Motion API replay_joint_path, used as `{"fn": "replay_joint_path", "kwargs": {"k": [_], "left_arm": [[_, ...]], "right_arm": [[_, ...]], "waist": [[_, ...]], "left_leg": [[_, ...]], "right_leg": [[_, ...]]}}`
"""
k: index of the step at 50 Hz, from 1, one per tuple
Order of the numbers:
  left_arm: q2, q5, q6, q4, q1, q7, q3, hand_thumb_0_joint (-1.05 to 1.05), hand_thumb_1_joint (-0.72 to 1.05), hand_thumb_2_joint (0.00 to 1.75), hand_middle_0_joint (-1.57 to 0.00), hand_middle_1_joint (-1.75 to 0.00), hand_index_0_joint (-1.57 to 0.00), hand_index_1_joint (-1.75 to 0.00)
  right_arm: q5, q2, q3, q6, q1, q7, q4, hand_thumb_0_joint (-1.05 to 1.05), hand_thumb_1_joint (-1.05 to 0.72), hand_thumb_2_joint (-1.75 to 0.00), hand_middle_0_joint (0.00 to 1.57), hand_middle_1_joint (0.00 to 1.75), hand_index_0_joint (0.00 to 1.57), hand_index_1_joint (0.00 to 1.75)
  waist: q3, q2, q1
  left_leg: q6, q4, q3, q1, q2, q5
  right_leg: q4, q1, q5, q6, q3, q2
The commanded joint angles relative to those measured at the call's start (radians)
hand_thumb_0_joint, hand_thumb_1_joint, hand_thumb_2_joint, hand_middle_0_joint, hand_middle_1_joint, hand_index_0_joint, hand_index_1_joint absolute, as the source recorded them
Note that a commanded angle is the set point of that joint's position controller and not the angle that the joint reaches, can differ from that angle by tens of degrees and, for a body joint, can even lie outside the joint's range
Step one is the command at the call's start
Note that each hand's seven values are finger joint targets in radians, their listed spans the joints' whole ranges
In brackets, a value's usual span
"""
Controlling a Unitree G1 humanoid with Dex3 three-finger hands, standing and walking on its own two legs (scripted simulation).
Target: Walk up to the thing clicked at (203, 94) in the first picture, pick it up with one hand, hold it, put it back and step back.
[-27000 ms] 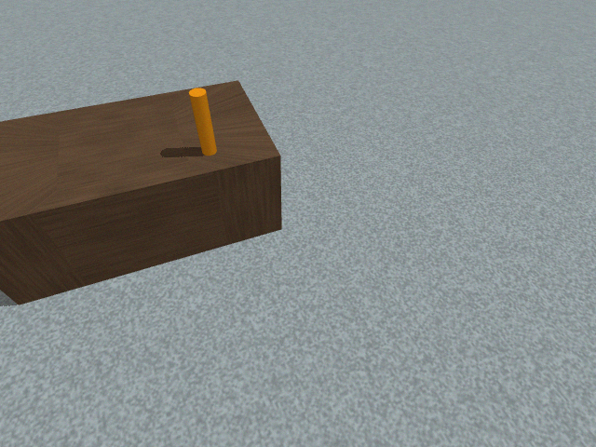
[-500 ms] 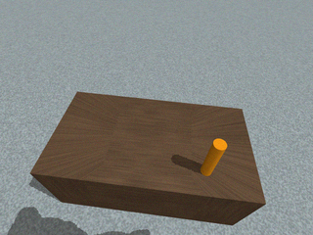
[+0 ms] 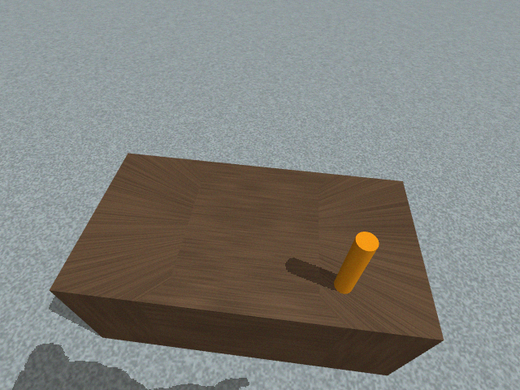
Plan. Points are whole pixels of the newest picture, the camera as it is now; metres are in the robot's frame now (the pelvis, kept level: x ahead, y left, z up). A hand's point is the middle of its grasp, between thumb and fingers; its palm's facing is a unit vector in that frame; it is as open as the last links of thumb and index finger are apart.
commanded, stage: stand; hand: right
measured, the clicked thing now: (353, 265) +0.44 -0.26 -0.25
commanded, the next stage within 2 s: step back in 0.68 s
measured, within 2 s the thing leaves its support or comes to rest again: neither
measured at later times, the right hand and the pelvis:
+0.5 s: hand out of the picture +0.07 -0.25 -0.16, palm faces -0.03 +0.94 -0.34, open 7.4 cm; pelvis +0.00 +0.00 +0.00, yaw +0 degrees
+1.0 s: hand out of the picture +0.01 -0.25 -0.17, palm faces -0.01 +0.90 -0.43, open 7.4 cm; pelvis -0.06 +0.04 -0.03, yaw +0 degrees
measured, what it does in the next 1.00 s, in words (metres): shifts its weight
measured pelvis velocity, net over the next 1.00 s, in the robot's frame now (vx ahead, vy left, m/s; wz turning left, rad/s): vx -0.06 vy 0.04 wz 0.00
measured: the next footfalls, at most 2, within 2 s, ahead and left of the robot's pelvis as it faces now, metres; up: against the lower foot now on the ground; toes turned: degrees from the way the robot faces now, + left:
right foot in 1.40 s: -0.11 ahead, -0.08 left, +0.00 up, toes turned -1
left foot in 1.76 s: -0.16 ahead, +0.17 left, +0.00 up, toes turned -5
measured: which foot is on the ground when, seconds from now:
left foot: down 0.00-1.00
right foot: down 0.00-1.00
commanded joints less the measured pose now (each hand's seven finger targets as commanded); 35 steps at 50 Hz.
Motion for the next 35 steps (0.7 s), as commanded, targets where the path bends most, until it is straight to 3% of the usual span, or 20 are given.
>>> {"fn": "replay_joint_path", "kwargs": {"k": [1,4,6,12,26,33,34,35], "left_arm": [[0.212,-0.001,-0.023,-0.057,-0.037,0.014,0.035,0.0,0.9,0.9,-0.2,-0.3,-0.2,-0.3],[0.211,0.001,-0.022,-0.056,-0.034,0.014,0.034,0.0,0.9,0.9,-0.2,-0.3,-0.2,-0.3],[0.208,0.003,-0.024,-0.059,-0.03,0.014,0.033,0.0,0.9,0.9,-0.2,-0.3,-0.2,-0.3],[0.209,0.002,-0.023,-0.057,-0.03,0.013,0.033,0.0,0.9,0.9,-0.2,-0.3,-0.2,-0.3],[0.213,0.002,-0.026,-0.064,-0.025,0.015,0.032,0.0,0.9,0.9,-0.2,-0.3,-0.2,-0.3],[0.216,0.001,-0.025,-0.063,-0.029,0.014,0.034,0.0,0.9,0.9,-0.2,-0.3,-0.2,-0.3],[0.282,-0.015,-0.014,-0.103,-0.044,0.017,0.079,0.0,0.9,0.9,-0.2,-0.3,-0.2,-0.3],[0.281,-0.017,-0.01,-0.115,-0.031,0.021,0.082,0.0,0.9,0.9,-0.2,-0.3,-0.2,-0.3]], "right_arm": [[-0.004,-0.212,-0.046,-0.021,-0.017,-0.015,-0.057,0.0,-0.9,-0.9,0.2,0.3,0.2,0.3],[-0.002,-0.217,-0.047,-0.022,-0.022,-0.014,-0.057,0.0,-0.9,-0.9,0.2,0.3,0.2,0.3],[-0.002,-0.22,-0.049,-0.022,-0.021,-0.015,-0.06,0.0,-0.9,-0.9,0.2,0.3,0.2,0.3],[-0.001,-0.214,-0.048,-0.02,-0.023,-0.013,-0.054,0.0,-0.9,-0.9,0.2,0.3,0.2,0.3],[-0.001,-0.218,-0.051,-0.021,-0.023,-0.012,-0.058,0.0,-0.9,-0.9,0.2,0.3,0.2,0.3],[-0.001,-0.214,-0.05,-0.021,-0.022,-0.011,-0.057,0.0,-0.9,-0.9,0.2,0.3,0.2,0.3],[0.004,-0.267,-0.078,-0.001,-0.059,-0.006,-0.073,0.0,-0.9,-0.9,0.2,0.3,0.2,0.3],[0.011,-0.256,-0.08,0.007,-0.041,-0.006,-0.087,0.0,-0.9,-0.9,0.2,0.3,0.2,0.3]], "waist": [[-0.058,-0.006,-0.004],[-0.065,0.009,-0.003],[-0.077,-0.004,-0.003],[-0.054,0.002,-0.002],[-0.072,-0.003,-0.003],[-0.049,-0.004,-0.003],[0.057,-0.018,0.008],[0.024,-0.024,0.001]], "left_leg": [[0.037,-0.057,-0.063,-0.078,0.101,0.182],[0.037,-0.058,-0.067,-0.075,0.106,0.175],[0.043,-0.048,-0.066,-0.071,0.106,0.206],[0.04,-0.057,-0.065,-0.084,0.101,0.159],[0.043,-0.051,-0.063,-0.069,0.103,0.205],[0.041,-0.065,-0.068,-0.079,0.102,0.16],[0.069,0.04,-0.068,-0.149,0.08,0.28],[0.075,0.076,-0.054,-0.147,0.078,0.311]], "right_leg": [[-0.027,0.073,0.185,-0.035,0.096,-0.115],[-0.022,0.079,0.169,-0.034,0.095,-0.116],[-0.022,0.083,0.21,-0.032,0.095,-0.117],[-0.035,0.072,0.18,-0.033,0.098,-0.118],[-0.022,0.081,0.214,-0.034,0.093,-0.119],[-0.031,0.068,0.162,-0.033,0.096,-0.116],[0.05,-0.018,0.316,-0.035,0.105,-0.103],[0.07,-0.009,0.348,-0.048,0.1,-0.106]]}}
